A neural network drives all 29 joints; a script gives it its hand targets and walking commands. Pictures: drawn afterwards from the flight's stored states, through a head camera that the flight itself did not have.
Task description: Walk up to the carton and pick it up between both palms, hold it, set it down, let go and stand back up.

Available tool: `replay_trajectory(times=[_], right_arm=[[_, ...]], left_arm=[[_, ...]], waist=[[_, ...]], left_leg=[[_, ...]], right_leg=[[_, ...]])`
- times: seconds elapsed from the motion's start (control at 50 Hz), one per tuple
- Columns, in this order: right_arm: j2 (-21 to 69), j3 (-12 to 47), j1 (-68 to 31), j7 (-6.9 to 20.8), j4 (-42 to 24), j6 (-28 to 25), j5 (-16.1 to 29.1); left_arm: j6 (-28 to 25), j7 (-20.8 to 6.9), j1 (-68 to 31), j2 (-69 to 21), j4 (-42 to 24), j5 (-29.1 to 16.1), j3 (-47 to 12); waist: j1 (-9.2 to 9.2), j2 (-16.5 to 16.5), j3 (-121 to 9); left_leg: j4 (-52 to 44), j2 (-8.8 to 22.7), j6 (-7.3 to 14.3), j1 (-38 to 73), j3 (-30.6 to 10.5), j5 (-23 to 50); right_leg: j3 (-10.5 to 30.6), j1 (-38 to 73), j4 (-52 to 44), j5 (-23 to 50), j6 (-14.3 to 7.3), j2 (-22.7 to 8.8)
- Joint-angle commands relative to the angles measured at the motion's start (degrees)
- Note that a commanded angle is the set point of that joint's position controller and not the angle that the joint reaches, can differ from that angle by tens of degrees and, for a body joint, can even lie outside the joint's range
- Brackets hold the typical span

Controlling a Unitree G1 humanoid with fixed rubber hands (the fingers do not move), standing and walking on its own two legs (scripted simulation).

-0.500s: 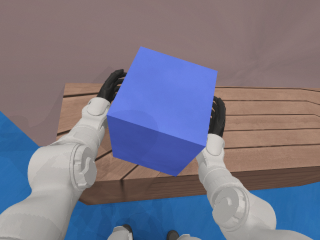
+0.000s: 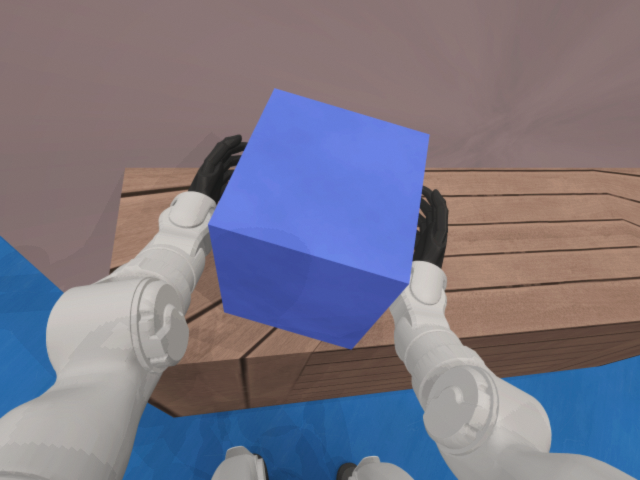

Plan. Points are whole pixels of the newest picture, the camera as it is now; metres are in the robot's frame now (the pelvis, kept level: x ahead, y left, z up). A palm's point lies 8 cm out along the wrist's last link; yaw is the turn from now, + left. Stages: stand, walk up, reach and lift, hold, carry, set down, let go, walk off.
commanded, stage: set down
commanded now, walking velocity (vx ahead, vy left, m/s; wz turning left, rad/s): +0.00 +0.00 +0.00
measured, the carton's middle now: (316, 232) +0.43 -0.02 -0.01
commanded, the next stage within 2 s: none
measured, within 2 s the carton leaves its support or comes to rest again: neither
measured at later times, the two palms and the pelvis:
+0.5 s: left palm (208, 192) +0.47 +0.13 +0.03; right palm (425, 253) +0.38 -0.15 +0.02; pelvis -0.01 +0.00 -0.01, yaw +0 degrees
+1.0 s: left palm (207, 192) +0.47 +0.13 +0.03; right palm (425, 253) +0.38 -0.15 +0.02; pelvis -0.01 +0.00 -0.02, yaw +0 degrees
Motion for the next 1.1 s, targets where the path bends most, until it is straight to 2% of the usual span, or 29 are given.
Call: replay_trajectory(times=[0.0, 0.06, 0.1, 0.18, 0.22, 0.32, 0.4, 0.44, 0.46, 0.54, 0.56, 0.58, 0.66, 0.68, 0.72, 0.8, 0.9, 0.94, 0.96, 0.98, 1.0, 1.08], right_arm=[[31.31, 16.08, -25.63, 7.87, 6.86, 2.6, -8.24], [31.25, 15.07, -25.6, 7.82, 7.06, 2.66, -8.92], [31.39, 14.94, -25.25, 7.96, 7.23, 3.03, -9.03], [30.94, 13.74, -25.99, 7.87, 7.23, 3.2, -9.53], [30.97, 13.57, -25.52, 7.92, 7.32, 3.35, -9.73], [31.57, 13.89, -25.07, 8.3, 8.28, 3.2, -9.93], [31.09, 13.76, -24.55, 8.35, 8.07, 4.29, -9.14], [30.56, 12.54, -24.95, 8.5, 7.6, 4.68, -10.14], [30.53, 11.99, -25.91, 8.54, 6.95, 4.62, -10.45], [29.82, 11.39, -24.37, 8.63, 8.16, 5.23, -11.17], [30.09, 12.18, -24.28, 8.72, 7.66, 5.26, -10.9], [29.91, 11.85, -24.78, 8.77, 7.52, 5.17, -11.01], [29.62, 11.13, -24.22, 9.06, 8.59, 5.59, -10.9], [29.56, 11.03, -24.55, 9.13, 7.8, 5.82, -11.26], [30.09, 10.87, -24.65, 9.29, 7.52, 5.8, -11.67], [28.63, 10.1, -24.03, 9.7, 7.66, 6.47, -11.95], [27.91, 8.64, -24.49, 9.64, 6.69, 7.2, -12.77], [27.49, 8.78, -23.9, 9.79, 6.61, 7.31, -12.87], [27.05, 9.0, -23.05, 9.91, 7.46, 7.32, -12.64], [27.04, 9.69, -23.1, 9.99, 6.93, 7.44, -12.17], [27.11, 9.65, -23.42, 9.93, 5.92, 7.5, -12.23], [23.96, 8.47, -22.74, 9.57, 5.39, 7.15, -11.72]], left_arm=[[-0.94, -8.25, -20.09, -32.05, 3.11, 5.26, -3.18], [-0.61, -8.44, -20.38, -32.52, 2.39, 5.66, -2.97], [-0.32, -8.48, -20.17, -31.83, 2.81, 6.14, -2.16], [0.26, -8.49, -20.22, -32.0, 2.73, 6.11, -2.35], [0.42, -8.41, -20.12, -31.75, 2.03, 6.16, -2.24], [-0.04, -8.45, -19.64, -31.51, 2.22, 6.77, -1.13], [1.29, -8.87, -18.39, -30.39, 3.14, 7.8, 0.29], [1.45, -8.68, -19.49, -31.03, 2.37, 7.38, -0.55], [1.5, -8.49, -20.27, -30.98, 1.85, 7.38, -0.27], [1.93, -8.55, -18.52, -30.17, 2.25, 7.88, 0.42], [1.88, -8.62, -18.64, -29.55, 1.93, 8.01, 0.98], [1.97, -8.65, -18.83, -29.49, 1.84, 8.02, 0.87], [2.31, -8.19, -19.21, -29.12, 1.21, 8.79, 1.45], [2.35, -8.16, -19.65, -28.7, 0.47, 8.6, 1.61], [2.22, -8.14, -19.44, -29.14, 0.51, 8.54, 1.54], [2.67, -8.06, -18.8, -27.97, 1.21, 8.91, 2.26], [3.05, -7.9, -19.53, -27.1, -0.3, 8.37, 1.95], [2.84, -7.78, -19.11, -26.23, -0.63, 8.1, 2.03], [2.84, -7.63, -18.31, -25.92, -0.27, 8.59, 2.3], [2.77, -7.64, -18.33, -24.93, -0.26, 8.59, 3.21], [2.57, -7.72, -18.98, -24.23, -0.62, 8.28, 3.32], [2.15, -6.58, -19.18, -22.01, -2.9, 7.86, 2.53]], waist=[[1.26, 9.94, -26.13], [0.99, 10.25, -26.14], [1.73, 10.97, -24.65], [1.08, 11.02, -24.04], [0.73, 10.83, -25.35], [1.23, 10.66, -25.23], [1.41, 10.15, -21.74], [0.57, 10.02, -21.97], [0.83, 10.21, -22.47], [0.58, 10.34, -20.31], [1.3, 10.0, -21.3], [1.03, 10.16, -21.31], [1.28, 11.41, -20.37], [1.13, 10.3, -20.69], [1.16, 10.14, -21.3], [1.21, 11.2, -19.35], [0.08, 10.24, -19.0], [-0.1, 9.42, -19.43], [0.32, 10.41, -18.93], [1.08, 9.59, -19.62], [0.88, 8.95, -20.04], [0.5, 10.8, -21.72]], left_leg=[[-1.67, -0.48, -6.23, 30.74, -3.1, 15.43], [-1.43, -0.28, -6.65, 31.3, -3.2, 16.32], [-1.34, -0.19, -6.51, 30.34, -3.23, 14.93], [-1.17, -0.06, -6.57, 28.8, -3.42, 12.75], [-0.5, -0.29, -6.76, 29.51, -3.38, 14.04], [0.7, -0.45, -6.64, 29.51, -3.16, 16.13], [0.23, -0.63, -5.89, 26.79, -3.14, 11.67], [-1.23, -0.15, -5.78, 26.81, -4.02, 7.9], [-1.16, 0.11, -5.73, 26.85, -4.2, 7.27], [-0.65, 0.12, -5.89, 26.63, -4.33, 7.79], [-0.17, -0.07, -5.84, 26.6, -3.91, 8.4], [0.05, -0.11, -6.03, 26.73, -4.07, 9.33], [-0.6, 0.18, -6.13, 27.19, -4.45, 7.55], [-0.82, 0.06, -5.88, 26.33, -4.44, 6.97], [-0.68, -0.01, -5.76, 25.9, -4.08, 5.95], [-1.15, 0.3, -5.75, 25.66, -4.7, 4.61], [-2.18, 0.44, -5.54, 25.39, -5.34, 1.18], [-1.88, 0.23, -5.71, 25.85, -4.95, 3.71], [-1.83, 0.37, -5.95, 26.37, -5.17, 4.87], [-1.56, 0.27, -5.51, 26.33, -4.78, 5.05], [-1.13, -0.01, -5.23, 25.85, -4.46, 4.68], [-1.25, 0.38, -6.25, 27.36, -4.84, 6.59]], right_leg=[[-2.9, -3.78, -2.48, 7.66, -3.73, 1.8], [-3.48, -5.3, -2.09, 7.72, -3.7, 1.9], [-3.26, -5.39, -2.1, 5.74, -3.82, 1.79], [-3.19, -5.52, -1.27, 4.58, -3.81, 1.72], [-3.32, -6.56, -0.78, 5.47, -3.73, 1.84], [-3.17, -6.86, -0.05, 6.52, -3.59, 1.74], [-2.58, -6.27, 0.35, 3.66, -3.34, 1.49], [-3.12, -8.05, 0.67, 1.74, -3.22, 1.56], [-3.45, -8.65, 1.13, 1.05, -3.06, 1.63], [-3.25, -8.46, 1.37, 1.22, -3.25, 1.59], [-3.11, -8.35, 1.6, 1.24, -3.2, 1.61], [-3.16, -8.83, 1.91, 1.62, -3.16, 1.64], [-3.5, -10.16, 2.03, -0.22, -3.1, 1.68], [-3.54, -9.48, 2.17, -0.16, -2.77, 1.61], [-3.43, -9.73, 2.16, -0.91, -2.74, 1.44], [-3.33, -9.86, 2.72, -1.89, -2.92, 1.47], [-3.37, -9.94, 3.19, -2.13, -2.19, 1.18], [-3.42, -9.37, 2.94, -0.92, -2.13, 1.26], [-3.39, -9.14, 3.03, -0.74, -2.32, 1.28], [-3.18, -8.76, 2.9, -1.1, -2.29, 1.21], [-2.81, -8.55, 3.01, -1.14, -2.2, 1.01], [-3.24, -9.04, 3.06, -0.44, -2.19, 1.27]])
